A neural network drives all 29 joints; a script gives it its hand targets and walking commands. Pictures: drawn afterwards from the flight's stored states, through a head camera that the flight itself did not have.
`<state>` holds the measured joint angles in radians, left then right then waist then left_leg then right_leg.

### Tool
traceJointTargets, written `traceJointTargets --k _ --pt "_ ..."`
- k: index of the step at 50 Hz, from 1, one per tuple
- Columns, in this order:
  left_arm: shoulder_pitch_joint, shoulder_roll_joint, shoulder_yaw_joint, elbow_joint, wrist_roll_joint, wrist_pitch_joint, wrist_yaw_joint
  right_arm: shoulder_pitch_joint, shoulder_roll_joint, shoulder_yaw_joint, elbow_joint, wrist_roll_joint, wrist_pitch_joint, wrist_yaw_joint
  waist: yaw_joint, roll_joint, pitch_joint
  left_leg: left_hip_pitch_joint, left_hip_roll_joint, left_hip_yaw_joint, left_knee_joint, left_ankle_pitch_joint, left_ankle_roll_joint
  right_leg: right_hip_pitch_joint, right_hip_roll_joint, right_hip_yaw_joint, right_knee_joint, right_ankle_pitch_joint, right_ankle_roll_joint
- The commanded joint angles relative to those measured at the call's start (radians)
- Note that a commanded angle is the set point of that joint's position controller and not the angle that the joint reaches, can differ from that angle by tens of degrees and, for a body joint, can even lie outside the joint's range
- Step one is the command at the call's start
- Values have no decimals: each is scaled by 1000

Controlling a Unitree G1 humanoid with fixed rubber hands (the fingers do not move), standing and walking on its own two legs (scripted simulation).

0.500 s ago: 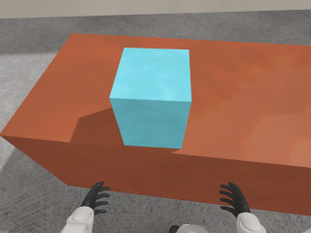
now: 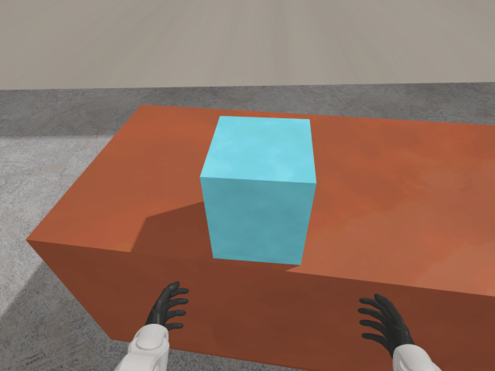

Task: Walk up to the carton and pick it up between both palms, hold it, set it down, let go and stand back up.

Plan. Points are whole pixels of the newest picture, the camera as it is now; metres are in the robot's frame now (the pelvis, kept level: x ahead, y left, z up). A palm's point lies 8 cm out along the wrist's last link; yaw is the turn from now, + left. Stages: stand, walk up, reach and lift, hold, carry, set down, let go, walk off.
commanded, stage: reach and lift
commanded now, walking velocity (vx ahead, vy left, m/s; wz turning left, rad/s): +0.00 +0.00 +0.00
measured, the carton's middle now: (260, 190) +0.48 +0.00 +0.02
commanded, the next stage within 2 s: none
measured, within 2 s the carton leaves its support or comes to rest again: neither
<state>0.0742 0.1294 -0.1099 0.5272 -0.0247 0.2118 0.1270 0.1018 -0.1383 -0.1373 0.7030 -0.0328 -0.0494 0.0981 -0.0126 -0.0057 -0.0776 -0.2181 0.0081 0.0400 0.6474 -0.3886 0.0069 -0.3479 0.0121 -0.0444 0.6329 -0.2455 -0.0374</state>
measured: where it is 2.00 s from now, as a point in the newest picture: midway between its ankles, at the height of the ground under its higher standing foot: outside the picture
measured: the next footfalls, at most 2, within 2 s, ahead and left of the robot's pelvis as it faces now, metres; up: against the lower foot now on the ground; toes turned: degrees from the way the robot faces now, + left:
none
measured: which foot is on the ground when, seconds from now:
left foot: down 0.00-1.00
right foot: down 0.00-1.00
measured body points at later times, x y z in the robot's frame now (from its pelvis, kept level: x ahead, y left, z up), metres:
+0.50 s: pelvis +0.03 +0.00 +0.01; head +0.05 +0.01 +0.46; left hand +0.27 +0.19 -0.03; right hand +0.26 -0.21 -0.04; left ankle -0.02 +0.11 -0.72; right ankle +0.06 -0.10 -0.72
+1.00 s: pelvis +0.04 +0.03 +0.02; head +0.06 +0.05 +0.47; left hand +0.33 +0.19 +0.02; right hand +0.32 -0.21 +0.02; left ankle -0.02 +0.11 -0.72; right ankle +0.06 -0.10 -0.72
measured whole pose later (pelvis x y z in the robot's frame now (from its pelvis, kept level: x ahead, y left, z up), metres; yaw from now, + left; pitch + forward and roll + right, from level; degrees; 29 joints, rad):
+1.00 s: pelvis +0.04 +0.03 +0.02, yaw -2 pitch +4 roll -2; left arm -0.06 0.09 -0.11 0.52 -0.07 -0.28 0.15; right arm -0.14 -0.24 -0.02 0.75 0.28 -0.37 0.04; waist 0.01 0.01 -0.03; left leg -0.16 0.01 0.06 0.40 -0.31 0.03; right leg -0.25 0.03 -0.01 0.29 -0.10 0.00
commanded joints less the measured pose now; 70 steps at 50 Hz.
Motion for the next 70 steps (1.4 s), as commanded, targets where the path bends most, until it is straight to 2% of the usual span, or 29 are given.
traceJointTargets --k 1,3,7,8,10,11,12,13,14,16,17,19,21,24,27,28,29,32,33,34,35,36,38,39,43,47,54,62,70 --pt "-135 92 39 -148 -21 -111 -4 -163 -119 -16 -208 35 -93 -22 12 -33 -4 -372 22 -12 -259 15 18 342 -24 90 -135 53 14" --pt "-78 89 32 -167 -16 -149 0 -104 -122 -4 -168 57 -116 -29 18 8 7 -343 19 -19 -273 61 17 359 -20 93 -140 116 12" --pt "-108 99 11 -202 -64 -245 8 -106 -108 -10 -221 62 -158 -34 6 -15 -39 -342 18 -13 -273 56 13 362 -18 91 -148 110 22" --pt "-159 115 -2 -202 -86 -279 12 -172 -106 -6 -258 65 -170 -34 8 -40 -71 -357 12 -13 -272 44 14 363 -13 85 -136 91 29" --pt "-150 104 -20 -202 -97 -333 15 -135 -109 -6 -238 74 -194 -35 -8 1 -80 -372 10 -4 -272 52 14 379 -14 94 -131 111 25" --pt "-189 113 -16 -189 -101 -355 18 -176 -93 0 -230 82 -204 -36 11 -8 -101 -397 3 0 -261 60 18 394 -19 103 -122 133 30" --pt "-138 101 -13 -178 -97 -376 20 -127 -103 -3 -214 80 -220 -38 0 0 -116 -384 5 -7 -265 74 16 406 -16 100 -113 169 25" --pt "-147 107 -10 -202 -97 -402 23 -133 -108 4 -219 91 -244 -39 11 11 -127 -392 3 -14 -267 118 15 420 -12 99 -110 222 21" --pt "-159 107 -16 -181 -108 -430 21 -157 -115 13 -238 103 -266 -42 0 0 -156 -378 -2 -8 -249 149 15 422 -9 97 -97 263 26" --pt "-121 104 -16 -129 -104 -478 8 -123 -102 55 -190 126 -306 -52 7 -37 -174 -398 -13 -13 -230 214 15 476 -9 111 -85 383 29" --pt "-151 125 -8 -117 -122 -499 3 -170 -106 30 -191 135 -317 -57 6 -39 -211 -411 -15 -15 -233 184 16 465 -10 117 -81 363 37" --pt "-113 109 6 -112 -107 -529 0 -117 -111 55 -145 145 -341 -62 10 -18 -192 -386 -20 -11 -241 201 -1 471 -6 110 -85 372 33" --pt "-128 120 23 -72 -105 -560 -4 -151 -109 70 -148 159 -377 -72 18 -43 -190 -393 -28 -8 -238 236 5 470 -11 121 -91 425 40" --pt "-94 84 29 -49 -78 -571 -14 -123 -118 77 -61 182 -419 -80 23 5 -199 -344 -32 -21 -239 301 -19 467 -1 122 -103 460 24" --pt "-156 95 34 -43 -95 -591 -16 -203 -141 66 -100 200 -446 -87 16 -44 -191 -308 -30 -24 -232 334 -30 450 12 109 -119 475 26" --pt "-120 68 24 -43 -89 -602 -20 -154 -136 87 -69 204 -451 -84 8 -50 -169 -296 -27 -28 -236 351 -34 451 16 109 -121 488 27" --pt "-130 73 37 -78 -92 -623 -23 -169 -155 80 -111 210 -469 -82 10 -50 -175 -266 -34 -24 -236 374 -41 447 18 114 -124 515 27" --pt "-170 49 30 -70 -78 -651 -21 -219 -167 84 -57 229 -493 -83 13 -7 -171 -232 -29 -30 -249 416 -64 428 31 102 -140 506 15" --pt "-174 39 28 -68 -75 -650 -17 -238 -162 102 -80 239 -497 -76 25 1 -171 -210 -30 -31 -251 423 -68 424 37 102 -150 486 13" --pt "-216 54 34 -124 -73 -666 -7 -285 -189 80 -122 249 -510 -71 27 13 -212 -190 -33 -29 -245 443 -74 405 46 98 -142 489 11" --pt "-231 48 27 -108 -72 -665 2 -295 -194 86 -89 256 -501 -67 23 18 -197 -177 -31 -31 -244 462 -85 395 50 96 -151 486 5" --pt "-270 57 30 -119 -82 -670 7 -339 -211 75 -137 273 -498 -67 22 8 -214 -181 -29 -31 -241 455 -84 393 50 97 -155 479 8" --pt "-225 8 23 -120 -58 -666 10 -292 -209 98 -94 275 -499 -63 20 7 -229 -143 -27 -33 -251 519 -97 405 54 86 -169 523 3" --pt "-254 48 -5 -154 -88 -689 5 -330 -227 76 -171 311 -484 -72 13 32 -229 -124 -28 -51 -244 585 -107 418 58 78 -192 571 5" --pt "-299 0 3 -136 -52 -621 8 -388 -252 75 -81 319 -410 -64 4 58 -244 8 -4 -65 -282 623 -130 337 62 68 -263 494 -7" --pt "-355 -20 19 -207 -31 -527 23 -465 -285 60 -122 316 -356 -57 10 21 -260 68 8 -68 -304 663 -139 346 63 65 -308 493 4" --pt "-450 -37 39 -285 -15 -350 41 -569 -331 45 -153 327 -248 -54 18 5 -279 145 25 -64 -324 724 -135 387 51 67 -366 508 12" --pt "-633 -22 73 -348 -35 -165 51 -723 -329 21 -204 301 -120 -70 7 -8 -268 78 16 -55 -377 522 -86 449 27 71 -361 503 20" --pt "-850 37 116 -243 -80 -129 44 -927 -297 7 -181 248 -49 -88 17 -20 -355 -45 5 -42 -401 337 -16 489 4 79 -312 472 25"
